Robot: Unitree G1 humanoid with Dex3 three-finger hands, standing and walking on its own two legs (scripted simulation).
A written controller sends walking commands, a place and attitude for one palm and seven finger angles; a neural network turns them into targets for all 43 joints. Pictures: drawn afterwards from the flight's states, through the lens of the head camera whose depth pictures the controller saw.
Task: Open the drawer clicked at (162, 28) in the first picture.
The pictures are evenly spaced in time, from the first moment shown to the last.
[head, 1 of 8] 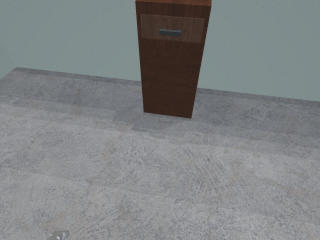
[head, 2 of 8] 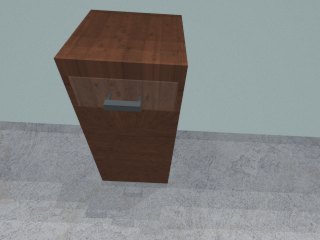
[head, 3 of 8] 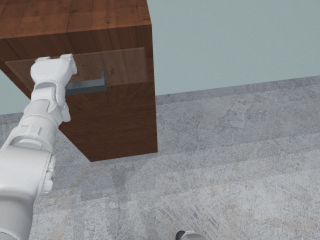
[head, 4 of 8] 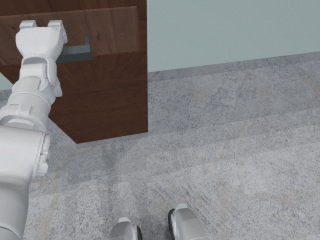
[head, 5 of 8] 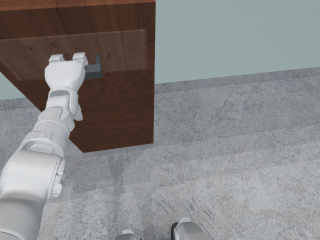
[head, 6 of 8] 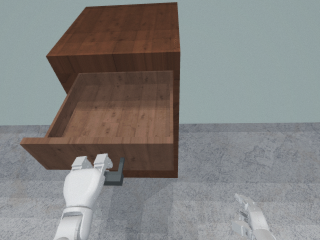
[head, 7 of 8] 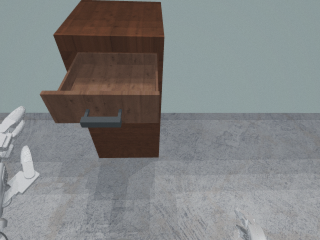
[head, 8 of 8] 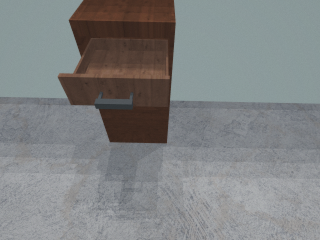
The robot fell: no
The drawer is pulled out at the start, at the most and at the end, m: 0.00 0.30 0.28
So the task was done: yes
